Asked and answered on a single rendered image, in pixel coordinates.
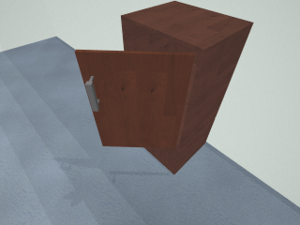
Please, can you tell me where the handle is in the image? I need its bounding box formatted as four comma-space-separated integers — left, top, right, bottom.
85, 76, 100, 112

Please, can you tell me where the cupboard door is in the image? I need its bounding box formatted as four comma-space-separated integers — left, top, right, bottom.
75, 50, 195, 149

